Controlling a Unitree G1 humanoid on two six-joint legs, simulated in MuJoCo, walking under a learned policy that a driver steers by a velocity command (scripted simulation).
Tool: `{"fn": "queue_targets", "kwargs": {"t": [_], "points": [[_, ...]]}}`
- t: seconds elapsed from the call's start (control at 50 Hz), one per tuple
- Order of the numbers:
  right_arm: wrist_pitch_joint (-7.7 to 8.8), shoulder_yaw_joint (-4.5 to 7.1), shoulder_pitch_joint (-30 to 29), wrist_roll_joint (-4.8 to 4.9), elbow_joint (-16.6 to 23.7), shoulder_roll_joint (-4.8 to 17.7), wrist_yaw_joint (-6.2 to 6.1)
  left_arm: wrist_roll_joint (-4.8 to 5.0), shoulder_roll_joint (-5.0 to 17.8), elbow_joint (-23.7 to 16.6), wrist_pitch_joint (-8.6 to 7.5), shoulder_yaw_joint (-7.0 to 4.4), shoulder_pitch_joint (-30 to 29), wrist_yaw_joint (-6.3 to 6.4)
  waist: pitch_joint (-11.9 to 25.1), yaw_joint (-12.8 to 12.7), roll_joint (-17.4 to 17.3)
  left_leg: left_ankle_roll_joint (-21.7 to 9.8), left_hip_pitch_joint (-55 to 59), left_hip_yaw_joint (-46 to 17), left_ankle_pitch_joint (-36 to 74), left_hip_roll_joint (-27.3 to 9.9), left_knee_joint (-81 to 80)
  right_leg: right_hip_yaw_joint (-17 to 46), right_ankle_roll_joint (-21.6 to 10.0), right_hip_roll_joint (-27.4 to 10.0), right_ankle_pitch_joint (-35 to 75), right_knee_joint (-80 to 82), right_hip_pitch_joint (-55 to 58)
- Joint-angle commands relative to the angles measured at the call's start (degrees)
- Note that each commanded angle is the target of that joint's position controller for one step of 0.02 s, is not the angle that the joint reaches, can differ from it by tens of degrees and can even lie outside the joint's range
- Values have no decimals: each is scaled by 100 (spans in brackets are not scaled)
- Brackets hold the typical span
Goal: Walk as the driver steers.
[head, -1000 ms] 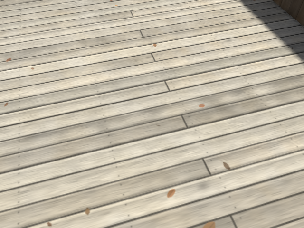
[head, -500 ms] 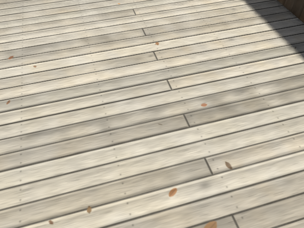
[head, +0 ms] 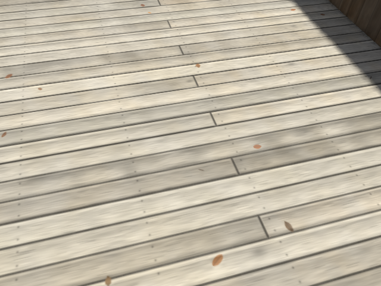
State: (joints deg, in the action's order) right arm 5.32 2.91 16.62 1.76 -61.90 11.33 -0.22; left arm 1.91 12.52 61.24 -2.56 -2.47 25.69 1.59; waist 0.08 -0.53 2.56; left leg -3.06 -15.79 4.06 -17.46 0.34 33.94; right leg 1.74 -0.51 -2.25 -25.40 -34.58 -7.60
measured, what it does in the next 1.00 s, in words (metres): walks ahead: right foot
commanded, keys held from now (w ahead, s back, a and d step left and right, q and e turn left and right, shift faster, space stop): w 1.00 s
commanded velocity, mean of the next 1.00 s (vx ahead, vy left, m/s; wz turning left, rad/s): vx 0.46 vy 0.00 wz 0.00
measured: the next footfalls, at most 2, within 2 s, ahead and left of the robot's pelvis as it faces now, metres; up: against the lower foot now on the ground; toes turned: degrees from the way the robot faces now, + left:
right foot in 0.46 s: +0.42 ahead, -0.12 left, +0.00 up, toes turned -2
left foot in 1.02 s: +0.73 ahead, +0.12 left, +0.00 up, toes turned +3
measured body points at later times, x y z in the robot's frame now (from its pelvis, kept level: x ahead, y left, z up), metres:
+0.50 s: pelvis +0.25 -0.03 -0.01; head +0.29 -0.03 +0.43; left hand +0.47 +0.20 -0.11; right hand +0.14 -0.28 -0.15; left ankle +0.01 +0.10 -0.69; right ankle +0.38 -0.12 -0.73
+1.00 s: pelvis +0.54 +0.00 +0.00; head +0.57 +0.01 +0.45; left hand +0.48 +0.26 -0.14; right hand +0.75 -0.23 -0.09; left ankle +0.70 +0.11 -0.72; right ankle +0.38 -0.12 -0.73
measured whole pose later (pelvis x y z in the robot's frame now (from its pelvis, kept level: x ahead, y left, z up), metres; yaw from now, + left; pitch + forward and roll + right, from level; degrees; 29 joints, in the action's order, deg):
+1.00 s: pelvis +0.54 +0.00 +0.00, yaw +0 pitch +2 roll -2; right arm 5.7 2.4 1.2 1.3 -48.0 12.9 1.9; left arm 1.1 14.4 59.4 -4.2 -3.3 23.1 0.3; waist -0.9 -4.4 -1.4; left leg -3.4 -31.4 1.3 -0.9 -3.3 29.2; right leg -2.8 -0.3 1.8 -21.5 -14.2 5.1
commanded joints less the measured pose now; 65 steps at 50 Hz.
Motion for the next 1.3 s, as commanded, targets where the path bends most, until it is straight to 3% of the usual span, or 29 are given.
{"fn": "queue_targets", "kwargs": {"t": [0.02, 0.04, 0.06, 0.08, 0.12, 0.16, 0.26, 0.38, 0.42, 0.46, 0.48, 0.5, 0.52, 0.54, 0.56, 0.58, 0.62, 0.74, 0.82, 0.92, 0.98, 1.02, 1.04, 1.06, 1.08, 1.1, 1.12, 1.18, 1.3], "points": [[127, 260, 2404, -118, -384, 1200, 67, 32, 62, -746, -294, 49, -685, -23, 44, 863, -2094, -1329, 2590, -4777, -1060, -2315, -2604, 156, -203, 567, -517, -3214, -3501], [199, 134, 1691, -122, -211, 867, 64, 130, 248, -767, -365, 9, -720, -65, -474, 492, -1223, -1288, 2202, -4441, -1258, -2417, -2535, 481, -368, 124, -197, -3930, -3974], [221, 58, 1172, -109, -23, 629, 88, 127, 339, -769, -416, -4, -812, -118, -689, 347, -824, -1069, 1904, -3558, -1058, -2105, -2513, 459, -503, -150, 426, -4002, -4031], [205, 14, 841, -125, 95, 601, 125, 67, 396, -746, -451, -49, -857, -124, -723, 218, -593, -881, 1719, -2871, -541, -1823, -2589, 357, -551, -340, 935, -3705, -3940], [127, -88, 888, -160, 111, 346, 130, -15, 604, -731, -421, -177, -985, -168, -672, 173, -677, -599, 1610, -1757, 874, -1329, -2614, 125, -492, -511, 1428, -3128, -3575], [65, -99, 1264, -180, 33, 423, 61, -32, 373, -758, -337, -157, -1126, -225, -600, 203, -707, -626, 1669, -1311, 1845, -1197, -2588, -109, -333, -500, 1622, -2850, -3588], [-13, -67, 1331, -212, 195, 761, -94, -49, 148, -1338, -311, -19, -2602, -266, -872, 421, -632, -699, 1265, -868, 2100, -1119, -2888, -372, -69, -314, 2499, -868, -3473], [-40, 31, 1552, -90, 150, 877, -125, 1, 359, -1683, -385, -5, -3316, -436, -963, 342, -721, -629, 1953, -627, 2694, -1448, -2674, -410, -367, -75, 2641, 291, -3014], [-88, 92, 1385, -132, 215, 1028, -125, -4, 626, -1614, -413, -126, -2848, -451, -451, -22, -934, -503, 2294, -526, 4568, -1504, -1922, -551, -561, 210, 2318, 309, -2181], [-170, 81, 1153, -189, 325, 1028, -102, 17, 1099, -1109, -377, -383, -1093, -380, 630, -908, -1042, -233, 1646, -259, 5552, -1162, 217, -590, -877, 395, 2252, 275, 183], [-149, -27, 1217, -283, 489, 766, -76, -71, 1593, -908, -331, -497, -91, -306, 1484, -1092, -177, -68, 165, -99, 3289, -709, 2205, 1025, -1265, -894, 1827, 238, 1998], [-4, -261, 2061, -149, 436, -199, 18, -179, 1691, -793, -344, -475, 115, -382, 2469, -516, 1393, 180, -1666, -757, -1365, 391, 4066, 4098, -2209, -2146, 371, 1351, 3441], [167, -109, 1424, 30, 506, 476, 34, -130, 1129, -804, -371, -331, -245, -392, 1828, -663, 804, 12, -2249, -1323, -1365, 106, 4667, 4189, -1844, -1849, 108, 1886, 2919], [248, -19, 787, 153, 739, 788, 28, -99, 885, -894, -398, -255, -835, -380, 894, -512, 538, -82, -2562, -1089, -859, -179, 4667, 3158, -1571, -1698, 645, 1950, 1998], [274, -1, 482, 110, 803, 835, -32, -118, 753, -1009, -432, -196, -1374, -396, 528, -286, -147, -93, -2236, -986, -288, -507, 4373, 2397, -1433, -1526, 1529, 2080, 1020], [230, 67, 409, 18, 800, 814, -78, -179, 618, -1023, -460, -161, -1614, -423, 296, -82, -274, -78, -1914, -921, -5, -696, 4063, 1808, -1348, -1313, 2077, 2201, 296], [65, 83, 713, -19, 760, 559, -92, -225, 455, -888, -482, -110, -1598, -442, 205, 204, -1, -72, -1413, -926, 177, -900, 3663, 1237, -1334, -1045, 2185, 2524, -310], [-48, 147, -498, -132, 1226, 637, -102, -196, 858, -646, -444, -169, -980, -208, -359, 54, -56, 245, -2431, -725, 1434, -1045, 1953, 633, -1380, -946, 2400, 2977, -349], [19, 79, -1363, -106, 1447, 506, -7, -129, 960, -564, -384, -175, -567, -142, -432, -231, -21, 262, -2180, -426, 2403, -744, 466, 203, -1147, -756, 2504, 2957, -88], [75, 31, -2076, -40, 1751, 565, 167, -75, 1022, -346, -257, -216, -85, -118, -584, -409, 22, 122, -2368, -420, 2016, -581, -284, 244, -1086, -1150, 2632, 2533, 923], [127, 117, -1691, -31, 1750, 822, 234, -73, 1151, -372, -168, -275, -268, -91, -289, -55, 204, -123, -1633, -277, 1386, -344, -505, 226, -909, -1287, 3939, 1900, 1286], [128, 371, -32, -57, 1268, 1302, 178, -123, 997, -474, -116, -206, -472, -95, 761, 745, 117, -449, 747, -167, 1473, -177, -507, -192, -615, -779, 5011, -72, 640], [110, 503, 895, -184, 1087, 1835, 137, -198, 551, -597, -166, -60, -48, -118, 1707, 768, -838, -1095, 2966, -2109, 1130, -1589, -473, -489, -296, -168, 3160, -2266, -1263], [96, 465, 1098, -173, 1003, 1824, 188, -158, 90, -530, -309, 90, 317, -169, 2296, 602, -1901, -1618, 3983, -4468, 191, -2364, -1445, 106, -142, 636, -707, -3603, -2780], [113, 317, 839, -128, 1036, 1326, 190, 19, 763, -592, -420, -77, -184, -197, 1744, 667, -1396, -1322, 3604, -4203, -244, -2161, -1652, 586, -278, 265, -642, -4194, -3400], [117, 247, 259, -108, 1169, 1128, 180, 94, 966, -762, -483, -121, -681, -199, 972, 545, -1078, -1097, 2737, -3338, 172, -2006, -1757, 388, -368, -46, -74, -4132, -3603], [119, 195, -196, -155, 1262, 992, 190, 31, 942, -792, -489, -139, -932, -157, 591, 371, -610, -1009, 1878, -2710, 784, -1804, -1926, 270, -364, -315, 468, -3846, -3344], [153, 119, -429, -231, 1201, 720, 235, -60, 604, -720, -277, -177, -721, -119, 248, -37, -697, -944, 739, -1720, 1482, -1346, -2423, 244, -306, -638, 1069, -3180, -2561], [91, 186, 247, -146, 966, 1035, 40, -199, 572, -1186, -247, -224, -1884, -72, -202, 115, -516, -1023, 799, -1410, 1989, -1165, -2693, 143, 68, -545, 2387, -1293, -3297]]}}
Velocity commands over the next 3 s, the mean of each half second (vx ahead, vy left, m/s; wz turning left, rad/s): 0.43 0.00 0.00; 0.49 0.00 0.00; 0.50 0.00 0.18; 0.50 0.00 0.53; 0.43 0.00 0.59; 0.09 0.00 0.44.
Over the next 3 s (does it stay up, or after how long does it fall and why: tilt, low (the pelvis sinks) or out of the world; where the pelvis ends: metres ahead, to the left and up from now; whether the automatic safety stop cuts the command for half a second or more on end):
stays up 1.36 0.25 0.01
